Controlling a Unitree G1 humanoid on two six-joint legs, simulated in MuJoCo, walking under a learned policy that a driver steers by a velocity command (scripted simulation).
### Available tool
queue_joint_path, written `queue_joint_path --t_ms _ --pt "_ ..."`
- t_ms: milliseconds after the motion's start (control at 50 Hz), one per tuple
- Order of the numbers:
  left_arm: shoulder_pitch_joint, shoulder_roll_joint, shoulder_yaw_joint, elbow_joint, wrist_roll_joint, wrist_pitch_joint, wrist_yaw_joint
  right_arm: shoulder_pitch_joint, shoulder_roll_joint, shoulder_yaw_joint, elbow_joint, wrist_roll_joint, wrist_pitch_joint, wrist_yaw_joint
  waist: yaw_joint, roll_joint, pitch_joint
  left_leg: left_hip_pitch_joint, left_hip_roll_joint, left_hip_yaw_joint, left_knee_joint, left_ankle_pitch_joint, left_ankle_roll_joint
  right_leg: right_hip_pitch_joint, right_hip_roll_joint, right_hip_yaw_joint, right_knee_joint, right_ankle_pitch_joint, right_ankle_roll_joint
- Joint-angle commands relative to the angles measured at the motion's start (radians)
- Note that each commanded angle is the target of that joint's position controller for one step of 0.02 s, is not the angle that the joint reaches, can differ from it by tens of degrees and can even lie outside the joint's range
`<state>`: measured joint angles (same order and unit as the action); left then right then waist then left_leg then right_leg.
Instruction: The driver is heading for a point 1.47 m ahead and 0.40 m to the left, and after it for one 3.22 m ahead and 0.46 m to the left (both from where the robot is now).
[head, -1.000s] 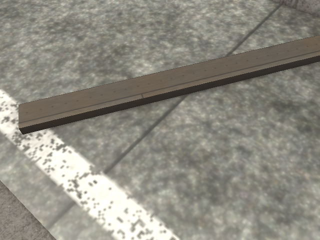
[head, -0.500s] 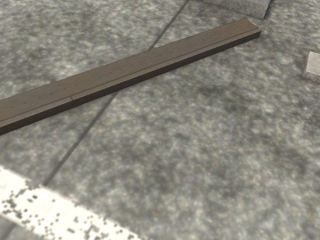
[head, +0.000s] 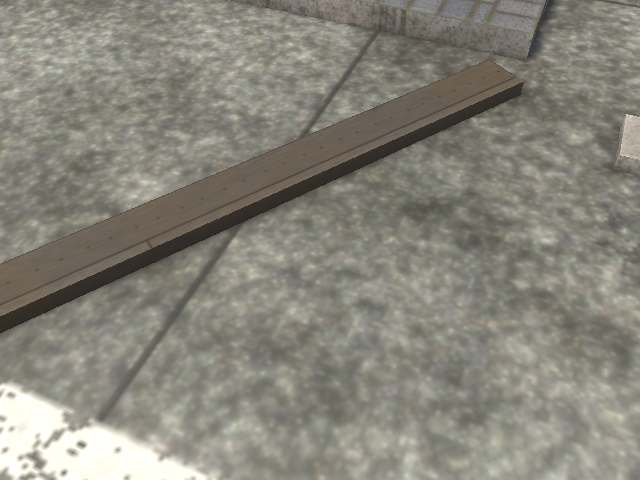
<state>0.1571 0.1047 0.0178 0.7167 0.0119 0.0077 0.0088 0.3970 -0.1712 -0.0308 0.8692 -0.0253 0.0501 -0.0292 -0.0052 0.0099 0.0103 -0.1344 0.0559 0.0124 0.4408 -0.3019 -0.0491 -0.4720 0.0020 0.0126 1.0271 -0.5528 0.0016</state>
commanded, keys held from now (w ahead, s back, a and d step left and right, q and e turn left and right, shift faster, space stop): no key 0.70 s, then w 0.30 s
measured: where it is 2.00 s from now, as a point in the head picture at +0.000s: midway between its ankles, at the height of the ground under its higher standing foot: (313, 435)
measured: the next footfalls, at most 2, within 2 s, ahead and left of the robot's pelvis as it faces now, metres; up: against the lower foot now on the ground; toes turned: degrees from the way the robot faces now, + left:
left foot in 1.44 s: +0.47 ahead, +0.13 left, +0.06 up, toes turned +5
right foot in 1.96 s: +0.78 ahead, -0.01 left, +0.06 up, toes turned +23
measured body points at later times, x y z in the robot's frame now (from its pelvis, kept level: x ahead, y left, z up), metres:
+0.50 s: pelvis +0.00 +0.02 +0.01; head +0.02 +0.02 +0.46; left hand +0.10 +0.23 -0.14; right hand -0.04 -0.19 -0.15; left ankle -0.04 +0.15 -0.74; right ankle +0.00 -0.12 -0.68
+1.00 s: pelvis +0.05 +0.00 +0.01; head +0.07 -0.01 +0.46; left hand +0.15 +0.24 -0.13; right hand -0.07 -0.22 -0.14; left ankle -0.04 +0.14 -0.73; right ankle +0.04 -0.09 -0.67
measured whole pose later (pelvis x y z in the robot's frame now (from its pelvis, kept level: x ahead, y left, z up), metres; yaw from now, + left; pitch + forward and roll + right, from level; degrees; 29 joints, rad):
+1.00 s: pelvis +0.05 +0.00 +0.01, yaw +0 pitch +3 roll -3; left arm 0.12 0.16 0.06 1.04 -0.03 -0.06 0.01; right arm 0.58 -0.17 -0.02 1.05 0.01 0.02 -0.06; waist -0.01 0.09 -0.03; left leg -0.15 0.10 -0.01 0.51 -0.34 0.04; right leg -0.48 0.01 -0.16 0.95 -0.59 -0.09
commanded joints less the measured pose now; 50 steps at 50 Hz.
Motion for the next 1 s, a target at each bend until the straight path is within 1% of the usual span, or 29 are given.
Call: queue_joint_path --t_ms 20,200,400,540,700,720,740,760,780,800,820,840,860,880,900,920,940,960,980,1000 --pt "-0.046 0.076 0.019 -0.042 -0.004 -0.019 0.005 0.09 -0.069 -0.015 -0.008 0.0 -0.006 -0.009 0.002 -0.048 -0.007 -0.057 -0.001 0.035 -0.057 0.168 0.023 0.05 -0.06 0.077 -0.207 0.338 -0.042" --pt "-0.031 0.065 0.017 0.072 -0.013 -0.019 0.016 0.111 -0.037 -0.006 0.055 0.002 -0.006 -0.016 0.014 -0.021 -0.005 -0.036 0.011 0.027 -0.066 0.247 0.033 0.048 -0.056 0.048 -0.193 0.351 -0.023" --pt "-0.036 0.062 0.021 0.191 -0.021 -0.012 0.029 0.14 -0.015 0.006 0.124 0.003 -0.01 -0.014 0.025 0.003 0.008 -0.022 0.027 0.008 -0.087 0.305 0.048 0.053 -0.056 0.026 -0.196 0.345 -0.001" --pt "-0.044 0.061 0.024 0.262 -0.023 -0.008 0.035 0.161 -0.003 0.014 0.168 0.005 -0.013 -0.008 0.028 0.017 0.013 -0.007 0.039 -0.007 -0.095 0.351 0.055 0.053 -0.06 0.015 -0.202 0.333 0.011" --pt "-0.053 0.062 0.026 0.321 -0.023 0.0 0.042 0.175 0.005 0.022 0.203 0.004 -0.017 -0.004 0.029 0.032 0.03 -0.018 0.044 -0.025 -0.115 0.312 0.059 0.054 -0.062 0.002 -0.217 0.305 0.022" --pt "-0.043 0.054 0.024 0.333 -0.021 0.001 0.041 0.19 0.008 0.024 0.211 0.005 -0.016 -0.006 0.025 0.043 0.016 -0.008 0.046 -0.038 -0.138 0.194 0.068 0.051 -0.051 -0.017 -0.207 0.246 0.024" --pt "-0.046 0.054 0.025 0.339 -0.023 0.001 0.041 0.202 -0.013 0.017 0.212 0.01 -0.013 -0.011 0.011 0.066 0.025 -0.003 0.064 -0.079 -0.176 0.001 0.095 0.016 -0.027 -0.055 -0.163 0.146 0.026" --pt "-0.062 0.059 0.029 0.338 -0.031 -0.003 0.041 0.21 -0.054 0.006 0.207 0.015 -0.008 -0.017 -0.01 0.113 0.053 0.007 0.113 -0.162 -0.228 -0.223 0.143 -0.059 -0.006 -0.093 -0.088 0.038 0.025" --pt "-0.087 0.074 0.033 0.327 -0.04 -0.014 0.04 0.219 -0.102 -0.01 0.199 0.017 -0.007 -0.023 -0.028 0.169 0.094 0.017 0.195 -0.275 -0.281 -0.394 0.198 -0.158 -0.013 -0.109 0.01 -0.032 0.017" --pt "-0.131 0.091 0.034 0.306 -0.055 -0.023 0.041 0.225 -0.128 -0.022 0.193 0.012 -0.004 -0.031 -0.054 0.195 0.153 0.01 0.246 -0.342 -0.335 -0.482 0.242 -0.241 -0.042 -0.099 0.04 -0.084 0.007" --pt "-0.171 0.087 0.031 0.285 -0.061 -0.035 0.038 0.234 -0.127 -0.026 0.188 0.01 -0.005 -0.038 -0.061 0.191 0.184 0.017 0.27 -0.377 -0.362 -0.499 0.261 -0.298 -0.058 -0.096 0.049 -0.099 -0.007" --pt "-0.192 0.076 0.028 0.274 -0.061 -0.045 0.032 0.242 -0.117 -0.026 0.188 0.013 -0.008 -0.043 -0.064 0.178 0.192 0.032 0.28 -0.379 -0.37 -0.479 0.268 -0.325 -0.068 -0.095 0.034 -0.107 -0.021" --pt "-0.197 0.07 0.026 0.267 -0.057 -0.052 0.024 0.246 -0.108 -0.025 0.186 0.018 -0.01 -0.046 -0.061 0.166 0.182 0.038 0.28 -0.363 -0.367 -0.452 0.264 -0.316 -0.07 -0.097 0.002 -0.113 -0.035" --pt "-0.185 0.067 0.026 0.263 -0.056 -0.058 0.017 0.233 -0.105 -0.024 0.179 0.023 -0.014 -0.047 -0.047 0.171 0.168 0.014 0.271 -0.335 -0.359 -0.436 0.255 -0.267 -0.066 -0.099 -0.047 -0.118 -0.049" --pt "-0.159 0.056 0.023 0.266 -0.051 -0.065 0.007 0.223 -0.109 -0.024 0.174 0.032 -0.019 -0.043 -0.023 0.176 0.15 -0.022 0.272 -0.312 -0.344 -0.422 0.25 -0.197 -0.047 -0.123 -0.074 -0.12 -0.063" --pt "-0.117 0.048 0.02 0.272 -0.05 -0.067 0.001 0.195 -0.113 -0.022 0.16 0.041 -0.025 -0.038 0.008 0.162 0.138 -0.082 0.253 -0.269 -0.327 -0.418 0.239 -0.101 -0.032 -0.141 -0.149 -0.074 -0.075" --pt "-0.004 0.063 0.032 0.316 -0.049 -0.066 -0.007 0.172 -0.099 -0.015 0.15 0.041 -0.031 -0.031 0.061 0.142 0.105 -0.186 0.199 -0.198 -0.27 -0.393 0.23 0.068 0.027 -0.2 -0.181 -0.028 -0.095" --pt "0.088 0.107 0.051 0.346 -0.051 -0.066 -0.01 0.129 -0.084 -0.005 0.118 0.039 -0.043 -0.03 0.109 0.084 0.075 -0.28 0.133 -0.117 -0.182 -0.296 0.199 0.193 0.027 -0.157 -0.221 -0.023 -0.122" --pt "0.176 0.17 0.072 0.359 -0.043 -0.066 -0.007 0.075 -0.047 0.012 0.081 0.036 -0.062 -0.03 0.152 -0.051 0.05 -0.402 0.027 0.013 0.057 -0.066 0.139 0.304 -0.076 0.069 -0.343 -0.156 -0.188" --pt "0.362 0.278 0.104 0.378 -0.034 -0.073 0.003 0.011 -0.031 0.019 0.04 0.033 -0.089 -0.027 0.235 -0.231 -0.051 -0.564 -0.085 0.051 0.443 0.103 0.081 0.494 -0.276 0.547 -0.598 -0.248 -0.323"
